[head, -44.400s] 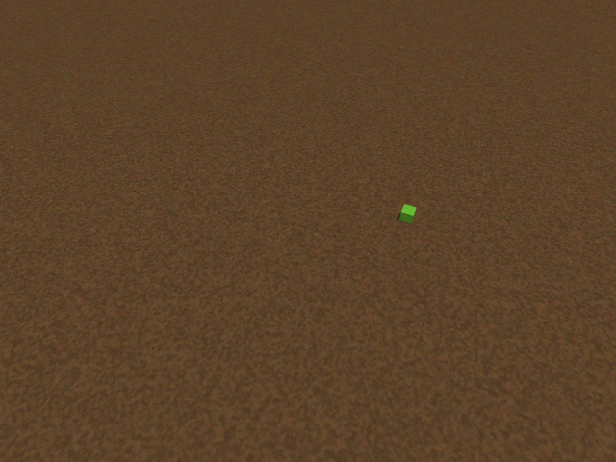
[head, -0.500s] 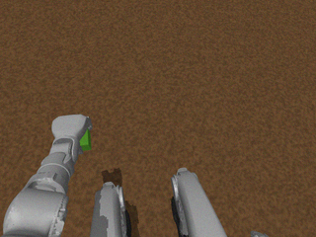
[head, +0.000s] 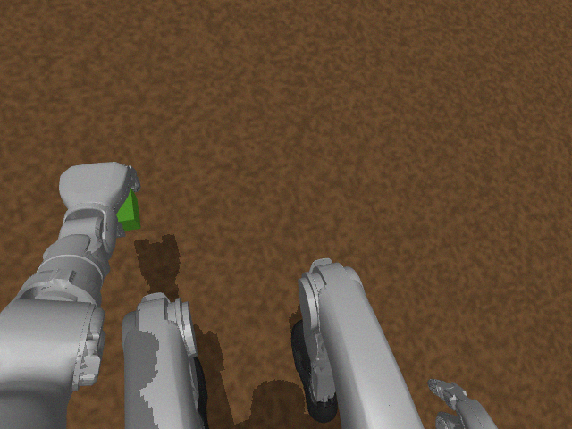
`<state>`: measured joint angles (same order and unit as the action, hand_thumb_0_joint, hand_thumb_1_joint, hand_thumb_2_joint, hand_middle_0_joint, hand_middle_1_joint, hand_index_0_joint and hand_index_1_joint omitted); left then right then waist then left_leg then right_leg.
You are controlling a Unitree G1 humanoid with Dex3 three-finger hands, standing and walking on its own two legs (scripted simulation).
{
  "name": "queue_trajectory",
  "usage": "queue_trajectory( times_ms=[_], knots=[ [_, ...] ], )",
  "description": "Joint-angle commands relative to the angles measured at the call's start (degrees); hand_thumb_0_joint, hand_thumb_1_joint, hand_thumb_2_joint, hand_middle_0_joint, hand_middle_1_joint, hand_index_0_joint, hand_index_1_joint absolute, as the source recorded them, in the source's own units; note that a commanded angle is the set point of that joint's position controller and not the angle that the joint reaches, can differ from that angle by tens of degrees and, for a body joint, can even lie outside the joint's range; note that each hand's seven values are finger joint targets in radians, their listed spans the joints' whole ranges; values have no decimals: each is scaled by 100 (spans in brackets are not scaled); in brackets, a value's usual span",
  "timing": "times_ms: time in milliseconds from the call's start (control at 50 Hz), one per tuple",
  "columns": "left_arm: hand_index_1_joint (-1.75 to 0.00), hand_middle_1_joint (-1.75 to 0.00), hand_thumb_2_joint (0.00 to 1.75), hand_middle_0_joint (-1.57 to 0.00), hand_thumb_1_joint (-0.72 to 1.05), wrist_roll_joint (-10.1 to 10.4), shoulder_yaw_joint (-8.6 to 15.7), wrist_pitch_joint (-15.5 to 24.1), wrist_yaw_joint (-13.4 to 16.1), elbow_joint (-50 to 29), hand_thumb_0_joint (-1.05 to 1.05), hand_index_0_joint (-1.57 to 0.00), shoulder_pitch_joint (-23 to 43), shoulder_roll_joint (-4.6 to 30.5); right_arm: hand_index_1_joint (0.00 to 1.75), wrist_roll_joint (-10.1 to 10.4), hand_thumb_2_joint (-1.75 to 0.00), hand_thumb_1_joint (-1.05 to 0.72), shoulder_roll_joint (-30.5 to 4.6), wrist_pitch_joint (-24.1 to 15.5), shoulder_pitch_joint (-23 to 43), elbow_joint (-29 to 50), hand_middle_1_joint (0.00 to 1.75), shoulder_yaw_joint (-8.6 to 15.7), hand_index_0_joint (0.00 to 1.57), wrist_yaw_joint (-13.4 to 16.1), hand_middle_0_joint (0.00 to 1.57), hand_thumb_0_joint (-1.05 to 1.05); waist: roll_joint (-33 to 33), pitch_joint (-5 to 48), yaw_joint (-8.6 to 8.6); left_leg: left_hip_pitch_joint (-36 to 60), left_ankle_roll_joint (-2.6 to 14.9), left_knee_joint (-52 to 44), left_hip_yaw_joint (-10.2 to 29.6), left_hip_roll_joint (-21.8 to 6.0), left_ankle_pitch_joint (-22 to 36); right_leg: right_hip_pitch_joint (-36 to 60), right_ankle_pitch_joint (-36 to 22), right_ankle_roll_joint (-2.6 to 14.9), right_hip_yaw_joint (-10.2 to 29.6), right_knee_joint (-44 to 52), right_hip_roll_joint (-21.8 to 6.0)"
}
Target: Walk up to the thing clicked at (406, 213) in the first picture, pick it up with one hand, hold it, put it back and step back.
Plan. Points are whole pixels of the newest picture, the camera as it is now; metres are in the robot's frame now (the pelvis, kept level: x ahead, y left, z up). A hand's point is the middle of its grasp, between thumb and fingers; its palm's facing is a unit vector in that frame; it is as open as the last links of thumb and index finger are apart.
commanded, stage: crouch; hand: left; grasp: from above
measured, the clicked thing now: (117, 210) +0.47 +0.19 -0.20
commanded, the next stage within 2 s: lower in 0.68 s
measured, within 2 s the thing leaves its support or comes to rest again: neither
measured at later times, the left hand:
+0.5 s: hand (124, 210) +0.47 +0.19 -0.23, palm faces -0.46 -0.01 -0.89, open 8.3 cm
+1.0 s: hand (129, 213) +0.48 +0.19 -0.27, palm faces -0.48 -0.01 -0.88, open 8.3 cm
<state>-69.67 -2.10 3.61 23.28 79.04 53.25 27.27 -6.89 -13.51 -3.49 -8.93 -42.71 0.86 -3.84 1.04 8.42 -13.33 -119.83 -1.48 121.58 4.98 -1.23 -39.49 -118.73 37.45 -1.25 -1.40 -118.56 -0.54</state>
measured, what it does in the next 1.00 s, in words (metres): lowers itself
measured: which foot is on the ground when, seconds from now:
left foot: down 0.00-1.00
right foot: down 0.00-1.00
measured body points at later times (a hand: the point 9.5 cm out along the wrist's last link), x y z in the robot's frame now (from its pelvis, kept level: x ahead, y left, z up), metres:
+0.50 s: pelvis -0.01 +0.00 -0.06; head +0.23 +0.04 +0.32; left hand +0.49 +0.19 -0.18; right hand +0.01 -0.27 -0.17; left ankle +0.07 +0.13 -0.38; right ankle +0.09 -0.13 -0.38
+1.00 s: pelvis -0.01 +0.00 -0.09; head +0.24 +0.04 +0.28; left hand +0.50 +0.19 -0.22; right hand +0.00 -0.27 -0.19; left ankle +0.07 +0.13 -0.38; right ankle +0.09 -0.13 -0.38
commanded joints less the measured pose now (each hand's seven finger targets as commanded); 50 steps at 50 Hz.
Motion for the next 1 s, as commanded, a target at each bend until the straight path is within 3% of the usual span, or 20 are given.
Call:
queue_trajectory(
  times_ms=[0,80,120,140,180,200,280,340,380,440,500,520,580,640,700,760,800,840,900,980],
  knots=[
    [-31,-31,51,-119,81,42,120,24,222,-831,0,-119,2404,1138,30,3,-90,-90,-1202,-19,-1210,50,30,409,20,-5,20,0,1252,3928,-156,2597,269,-1128,-442,144,1058,2018,-1208,330,-393,1133,183],
    [-33,-33,50,-118,81,66,160,99,222,-770,0,-119,2504,1239,30,-32,-90,-90,-1221,-25,-1297,35,30,370,20,-54,20,0,1105,3994,-229,2320,323,-806,-495,148,1141,2172,-1393,272,-355,1013,191],
    [-31,-31,50,-119,80,41,194,122,249,-701,0,-119,2476,1361,30,-26,-90,-90,-1215,-18,-1230,-10,30,348,20,-62,20,0,1172,3891,-118,2223,305,-795,-498,155,1035,1988,-1228,303,-384,905,209],
    [-32,-32,50,-119,80,24,181,137,246,-625,0,-119,2523,1297,30,-44,-90,-91,-1224,-21,-1259,-15,30,346,20,-76,20,0,1213,3833,-189,2257,290,-764,-484,146,1015,1884,-1197,311,-403,864,205],
    [-34,-34,52,-119,83,-1,220,190,280,-774,0,-120,2759,1426,30,-46,-90,-90,-1262,-27,-1265,-24,30,349,20,-92,20,0,1306,4119,-156,2306,287,-648,-474,139,1097,1872,-1269,326,-428,726,221],
    [-34,-34,54,-121,84,-58,202,165,283,-469,0,-121,2526,1331,30,-64,-90,-91,-1256,-33,-1324,-28,30,318,20,-114,20,0,1227,3938,-226,2266,283,-596,-457,140,1142,1811,-1312,315,-444,690,206],
    [-33,-34,51,-122,87,-74,262,207,340,-472,0,-123,2783,1472,30,-76,-90,-90,-1328,-58,-1352,-63,30,277,20,-150,20,0,1457,3848,-222,2144,262,-542,-448,149,1060,1542,-1199,346,-504,499,203],
    [-36,-37,51,-122,89,-80,222,224,373,-320,0,-123,2990,1474,30,-113,-90,-90,-1366,-91,-1360,-59,30,229,20,-189,20,0,1372,3691,-364,1937,287,-391,-444,152,903,1459,-1096,336,-545,426,211],
    [-33,-34,50,-123,88,-62,267,210,385,-180,0,-124,2852,1540,30,-129,-90,-90,-1396,-96,-1360,-77,30,189,20,-198,20,0,1314,3606,-327,1796,300,-354,-466,174,820,1440,-1023,319,-534,424,210],
    [-34,-34,49,-121,87,-93,307,216,394,-265,0,-122,2949,1701,30,-138,-90,-90,-1428,-86,-1379,-58,30,166,20,-216,20,0,1373,3960,-285,1879,298,-207,-467,158,963,1577,-1166,319,-549,302,239],
    [-35,-36,51,-123,89,-88,233,218,390,12,0,-123,2990,1584,30,-164,-90,-90,-1426,-113,-1376,-88,30,120,20,-263,20,0,1354,3548,-428,1560,296,-131,-444,161,809,1373,-1030,332,-607,192,250],
    [-34,-35,51,-123,88,-55,323,248,415,-238,0,-123,3238,1784,30,-151,-90,-90,-1458,-110,-1389,-83,30,124,20,-241,20,0,1348,3620,-381,1488,319,-128,-447,169,737,1352,-954,330,-596,242,257],
    [-34,-35,48,-123,89,-81,213,247,395,0,0,-124,3031,1572,30,-179,-90,-90,-1450,-131,-1392,-108,30,74,20,-263,20,0,1347,3402,-441,1476,297,-79,-438,165,693,1257,-910,333,-639,172,267],
    [-35,-36,49,-123,89,-87,304,238,427,-137,0,-123,3069,1766,30,-155,-90,-90,-1516,-124,-1430,-104,30,54,20,-272,20,0,1521,3706,-367,1540,289,-9,-434,181,965,1354,-1186,327,-627,51,248],
    [-36,-36,53,-125,90,-80,205,236,419,49,0,-125,3065,1695,30,-186,-90,-91,-1485,-121,-1411,-117,30,25,20,-287,20,0,1255,3451,-478,1299,326,127,-447,160,842,1383,-1118,299,-636,87,293],
    [-36,-36,52,-124,89,-96,286,243,414,-107,0,-124,3070,1844,30,-182,-90,-91,-1531,-132,-1411,-124,30,15,20,-296,20,0,1536,3569,-376,1486,285,115,-418,162,928,1264,-1159,330,-679,-34,273],
    [-31,-30,53,-126,87,-129,150,233,387,85,0,-124,3047,1578,30,-212,-90,-90,-1539,-148,-1425,-116,30,-2,20,-331,20,0,1529,3375,-563,1540,254,131,-364,151,891,1078,-1119,349,-755,-115,275],
    [-32,-30,52,-125,86,-89,182,283,399,253,0,-124,3068,1664,30,-223,-90,-90,-1567,-158,-1385,-115,30,-28,20,-337,20,0,1384,3137,-584,1181,296,215,-358,164,747,1018,-1013,329,-749,-104,293],
    [-32,-32,51,-124,86,-121,279,327,457,225,0,-123,2964,1871,30,-245,-90,-90,-1570,-158,-1443,-104,30,-109,20,-362,20,0,1394,3370,-477,1090,308,321,-389,167,974,1344,-1238,287,-708,-167,284],
    [-35,-34,52,-127,91,-193,267,405,520,399,0,-126,3152,1866,30,-315,-90,-90,-1622,-215,-1433,-77,30,-169,20,-422,20,0,1465,3172,-669,1110,291,412,-313,158,896,1103,-1173,302,-806,-297,294]
  ],
)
